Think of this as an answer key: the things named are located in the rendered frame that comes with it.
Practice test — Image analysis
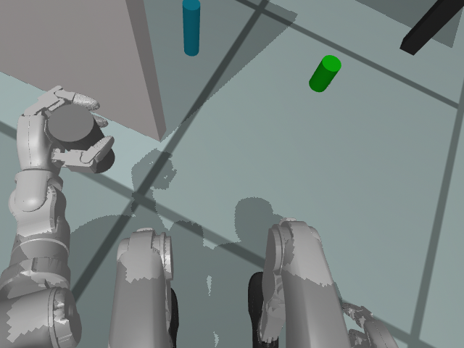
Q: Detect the left robot arm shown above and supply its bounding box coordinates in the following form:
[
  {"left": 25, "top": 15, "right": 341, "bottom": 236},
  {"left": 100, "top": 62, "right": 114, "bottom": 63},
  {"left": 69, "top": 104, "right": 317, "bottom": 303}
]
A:
[{"left": 0, "top": 169, "right": 82, "bottom": 348}]

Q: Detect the right robot foot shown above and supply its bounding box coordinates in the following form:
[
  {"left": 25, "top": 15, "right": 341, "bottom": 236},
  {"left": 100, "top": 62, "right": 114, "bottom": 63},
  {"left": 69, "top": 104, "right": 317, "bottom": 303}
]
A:
[{"left": 248, "top": 272, "right": 278, "bottom": 348}]

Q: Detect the right robot hand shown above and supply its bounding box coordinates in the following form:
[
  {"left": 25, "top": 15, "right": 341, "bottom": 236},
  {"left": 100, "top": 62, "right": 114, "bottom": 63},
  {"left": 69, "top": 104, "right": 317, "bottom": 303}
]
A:
[{"left": 342, "top": 303, "right": 399, "bottom": 348}]

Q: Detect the left robot hand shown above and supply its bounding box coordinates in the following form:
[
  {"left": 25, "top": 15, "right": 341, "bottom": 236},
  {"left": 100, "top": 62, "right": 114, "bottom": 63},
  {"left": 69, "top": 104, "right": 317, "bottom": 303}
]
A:
[{"left": 17, "top": 86, "right": 115, "bottom": 175}]

